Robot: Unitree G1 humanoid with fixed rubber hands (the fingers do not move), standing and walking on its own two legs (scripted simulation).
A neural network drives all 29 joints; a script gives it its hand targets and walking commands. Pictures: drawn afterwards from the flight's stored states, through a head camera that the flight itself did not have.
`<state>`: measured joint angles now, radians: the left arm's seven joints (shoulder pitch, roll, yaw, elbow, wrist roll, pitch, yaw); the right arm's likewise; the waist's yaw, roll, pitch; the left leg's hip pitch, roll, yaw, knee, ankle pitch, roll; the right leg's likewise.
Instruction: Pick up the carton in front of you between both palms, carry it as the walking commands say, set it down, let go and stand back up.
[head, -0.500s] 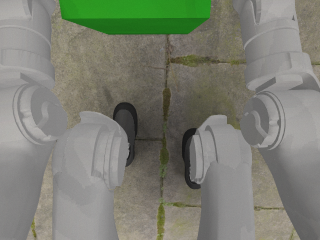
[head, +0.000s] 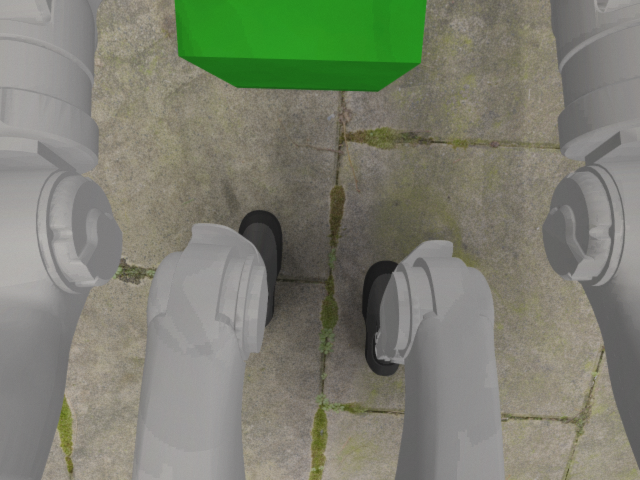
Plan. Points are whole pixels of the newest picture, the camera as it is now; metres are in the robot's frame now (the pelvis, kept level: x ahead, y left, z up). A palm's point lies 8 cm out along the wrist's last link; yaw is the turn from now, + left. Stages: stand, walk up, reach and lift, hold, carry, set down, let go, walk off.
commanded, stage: set down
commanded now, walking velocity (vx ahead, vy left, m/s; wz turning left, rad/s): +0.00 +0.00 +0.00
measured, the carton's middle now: out of the picture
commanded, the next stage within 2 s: let go in 0.78 s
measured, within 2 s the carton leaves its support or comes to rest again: neither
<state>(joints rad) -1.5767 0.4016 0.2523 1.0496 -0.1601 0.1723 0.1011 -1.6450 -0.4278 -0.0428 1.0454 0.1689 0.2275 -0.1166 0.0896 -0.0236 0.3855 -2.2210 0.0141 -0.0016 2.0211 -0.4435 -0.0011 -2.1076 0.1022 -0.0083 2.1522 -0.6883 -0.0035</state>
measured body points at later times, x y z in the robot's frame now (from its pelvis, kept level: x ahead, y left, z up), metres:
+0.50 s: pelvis +0.02 +0.01 +0.13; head +0.38 +0.03 +0.40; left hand +0.58 +0.27 +0.02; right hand +0.63 -0.13 +0.02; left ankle +0.15 +0.12 -0.37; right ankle +0.08 -0.10 -0.37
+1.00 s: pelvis +0.05 +0.01 +0.26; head +0.37 +0.03 +0.58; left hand +0.54 +0.26 +0.14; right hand +0.59 -0.15 +0.15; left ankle +0.15 +0.12 -0.37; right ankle +0.08 -0.11 -0.37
